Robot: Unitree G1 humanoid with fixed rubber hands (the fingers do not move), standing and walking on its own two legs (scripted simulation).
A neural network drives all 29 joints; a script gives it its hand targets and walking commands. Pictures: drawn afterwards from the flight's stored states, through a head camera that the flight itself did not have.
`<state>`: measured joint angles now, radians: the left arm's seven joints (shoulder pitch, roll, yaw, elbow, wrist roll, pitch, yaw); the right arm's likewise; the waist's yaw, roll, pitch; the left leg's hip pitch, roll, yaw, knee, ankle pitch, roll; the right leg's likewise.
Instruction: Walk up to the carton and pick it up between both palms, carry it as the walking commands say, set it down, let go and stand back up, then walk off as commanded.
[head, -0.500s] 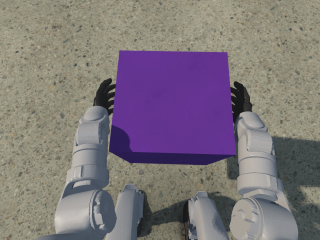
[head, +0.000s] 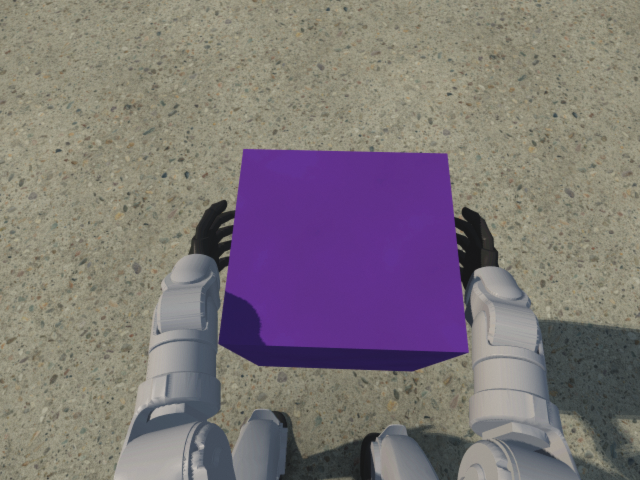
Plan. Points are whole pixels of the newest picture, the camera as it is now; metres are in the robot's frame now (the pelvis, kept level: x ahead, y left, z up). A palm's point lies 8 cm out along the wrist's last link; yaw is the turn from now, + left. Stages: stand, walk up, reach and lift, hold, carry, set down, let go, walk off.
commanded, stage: reach and lift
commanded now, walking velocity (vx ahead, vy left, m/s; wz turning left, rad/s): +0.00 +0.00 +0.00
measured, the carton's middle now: (339, 275) +0.40 +0.01 -0.10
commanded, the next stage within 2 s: none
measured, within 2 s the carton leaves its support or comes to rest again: neither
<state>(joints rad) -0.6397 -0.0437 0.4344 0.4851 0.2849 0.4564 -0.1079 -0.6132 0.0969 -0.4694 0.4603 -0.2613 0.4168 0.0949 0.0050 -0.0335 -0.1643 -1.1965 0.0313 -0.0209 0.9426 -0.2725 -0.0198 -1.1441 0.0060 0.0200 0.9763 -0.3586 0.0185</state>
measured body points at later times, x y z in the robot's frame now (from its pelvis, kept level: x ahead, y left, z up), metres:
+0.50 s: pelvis +0.03 +0.00 +0.06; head +0.15 +0.02 +0.49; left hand +0.38 +0.18 +0.02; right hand +0.39 -0.16 +0.03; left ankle +0.08 +0.13 -0.66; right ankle +0.04 -0.13 -0.66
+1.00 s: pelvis +0.04 +0.00 +0.08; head +0.07 +0.01 +0.53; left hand +0.36 +0.18 +0.09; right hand +0.36 -0.17 +0.10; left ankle +0.08 +0.13 -0.66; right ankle +0.04 -0.13 -0.66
